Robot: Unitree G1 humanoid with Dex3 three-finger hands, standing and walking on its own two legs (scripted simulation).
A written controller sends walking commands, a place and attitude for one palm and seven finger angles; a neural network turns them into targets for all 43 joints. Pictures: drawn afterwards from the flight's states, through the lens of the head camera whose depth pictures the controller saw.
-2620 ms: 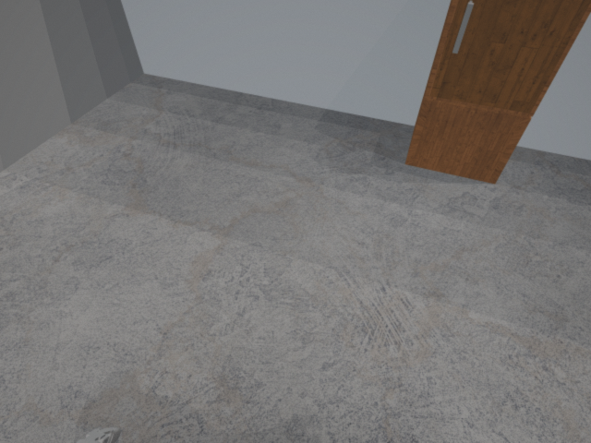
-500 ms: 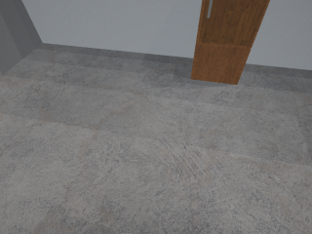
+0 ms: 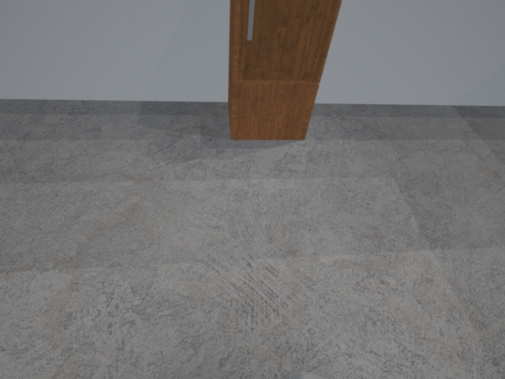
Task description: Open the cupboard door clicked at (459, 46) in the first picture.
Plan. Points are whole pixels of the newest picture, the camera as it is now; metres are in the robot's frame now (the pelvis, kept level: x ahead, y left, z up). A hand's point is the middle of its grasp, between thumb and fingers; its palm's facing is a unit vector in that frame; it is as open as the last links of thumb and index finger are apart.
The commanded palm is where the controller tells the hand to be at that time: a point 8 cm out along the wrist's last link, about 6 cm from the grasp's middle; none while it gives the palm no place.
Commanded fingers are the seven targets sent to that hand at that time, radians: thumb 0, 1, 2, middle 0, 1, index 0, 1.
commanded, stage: walk to a spot facing it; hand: left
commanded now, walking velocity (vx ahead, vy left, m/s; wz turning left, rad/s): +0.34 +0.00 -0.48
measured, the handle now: (250, 16) +1.48 +0.16 -0.04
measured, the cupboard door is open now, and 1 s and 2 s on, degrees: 0 0 0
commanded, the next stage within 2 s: turn to face it in 1.40 s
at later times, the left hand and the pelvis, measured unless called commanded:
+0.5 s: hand (232, 268) +0.37 +0.07 -0.16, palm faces -0.28 -0.94 -0.17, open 7.3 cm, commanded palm none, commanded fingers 0.00 0.90 0.90 -0.20 -0.30 -0.20 -0.30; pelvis +0.20 -0.06 -0.01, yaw -14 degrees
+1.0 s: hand (220, 225) +0.48 +0.12 -0.17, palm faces -0.27 -0.95 -0.15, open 7.4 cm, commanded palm none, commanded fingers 0.00 0.90 0.90 -0.20 -0.30 -0.20 -0.30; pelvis +0.42 -0.05 +0.01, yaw -21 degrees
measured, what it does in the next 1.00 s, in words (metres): walks ahead, turning right: right foot, then left foot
